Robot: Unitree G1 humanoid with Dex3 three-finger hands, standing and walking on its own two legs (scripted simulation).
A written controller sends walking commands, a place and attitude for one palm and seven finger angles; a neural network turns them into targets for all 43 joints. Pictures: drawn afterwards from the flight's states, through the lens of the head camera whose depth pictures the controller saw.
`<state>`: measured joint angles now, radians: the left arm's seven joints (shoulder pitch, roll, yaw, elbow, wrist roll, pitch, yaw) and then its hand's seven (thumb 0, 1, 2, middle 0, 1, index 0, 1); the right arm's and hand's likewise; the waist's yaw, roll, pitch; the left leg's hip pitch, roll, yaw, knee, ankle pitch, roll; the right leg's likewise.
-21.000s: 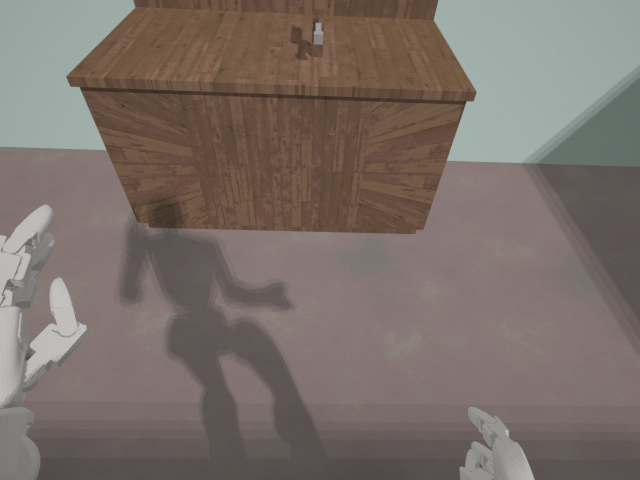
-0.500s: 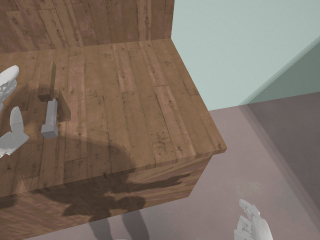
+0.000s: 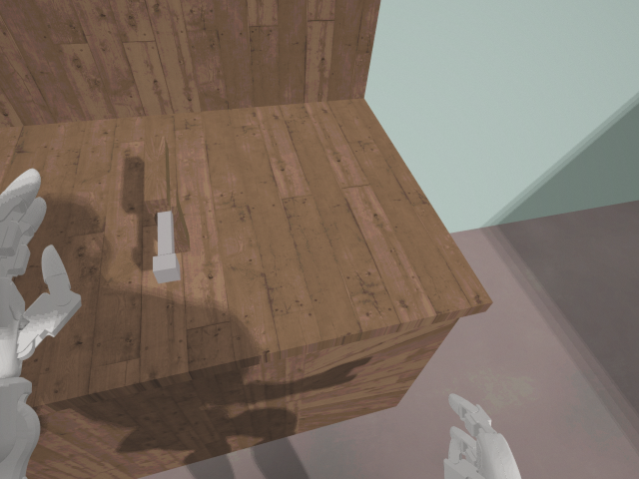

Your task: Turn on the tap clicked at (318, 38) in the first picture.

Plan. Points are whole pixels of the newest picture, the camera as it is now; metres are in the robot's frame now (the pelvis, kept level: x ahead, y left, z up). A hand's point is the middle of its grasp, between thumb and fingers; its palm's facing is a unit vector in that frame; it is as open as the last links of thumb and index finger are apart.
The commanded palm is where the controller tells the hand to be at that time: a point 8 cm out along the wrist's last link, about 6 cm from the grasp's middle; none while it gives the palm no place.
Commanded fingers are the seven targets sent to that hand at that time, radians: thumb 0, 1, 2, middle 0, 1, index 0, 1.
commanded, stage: come to a stop and stand still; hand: left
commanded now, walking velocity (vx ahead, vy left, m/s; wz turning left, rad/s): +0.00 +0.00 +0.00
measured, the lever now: (166, 268) +0.34 +0.24 +0.05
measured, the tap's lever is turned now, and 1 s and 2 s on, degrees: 0 0 0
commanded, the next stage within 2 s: look again from close up in 0.30 s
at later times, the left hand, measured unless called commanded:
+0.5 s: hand (79, 289) +0.24 +0.26 +0.16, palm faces +0.38 -0.85 -0.36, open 7.4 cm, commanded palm +0.17 +0.29 +0.18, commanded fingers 0.00 0.90 0.90 -0.20 -0.30 -0.20 -0.30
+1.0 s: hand (97, 290) +0.24 +0.24 +0.16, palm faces +0.38 -0.85 -0.36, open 7.4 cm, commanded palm +0.18 +0.27 +0.18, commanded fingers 0.00 0.90 0.90 -0.20 -0.30 -0.20 -0.30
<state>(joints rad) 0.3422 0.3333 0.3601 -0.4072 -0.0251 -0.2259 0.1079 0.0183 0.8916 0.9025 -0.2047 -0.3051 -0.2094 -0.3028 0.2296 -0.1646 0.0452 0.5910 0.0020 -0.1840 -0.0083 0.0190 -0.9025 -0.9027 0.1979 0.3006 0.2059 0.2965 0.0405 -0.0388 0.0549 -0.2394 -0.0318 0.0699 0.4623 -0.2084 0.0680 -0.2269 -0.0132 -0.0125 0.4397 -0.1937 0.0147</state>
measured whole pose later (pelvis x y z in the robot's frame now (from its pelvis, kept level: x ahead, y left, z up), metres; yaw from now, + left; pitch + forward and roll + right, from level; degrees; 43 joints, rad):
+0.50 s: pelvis +0.02 +0.01 +0.00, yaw +1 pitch +0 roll -2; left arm 0.42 0.37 0.35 -0.48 -0.04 -0.22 0.11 0.02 0.89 0.90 -0.21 -0.31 -0.21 -0.30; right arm 0.19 -0.19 0.02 0.57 0.00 -0.13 -0.02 0.02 -0.90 -0.90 0.20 0.30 0.21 0.30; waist 0.02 -0.03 0.07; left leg -0.22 -0.04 0.06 0.44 -0.22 0.07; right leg -0.19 -0.02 -0.02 0.38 -0.19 0.03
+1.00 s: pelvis +0.02 -0.01 +0.00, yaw +0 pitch +0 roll -1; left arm 0.42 0.37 0.36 -0.46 -0.06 -0.19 0.10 0.02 0.89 0.90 -0.21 -0.31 -0.21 -0.30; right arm 0.19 -0.19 0.02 0.56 0.01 -0.10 -0.03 0.02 -0.90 -0.90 0.20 0.30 0.21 0.30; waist 0.02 -0.03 0.06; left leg -0.22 -0.01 0.05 0.42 -0.21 0.05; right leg -0.18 0.01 -0.03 0.36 -0.18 0.00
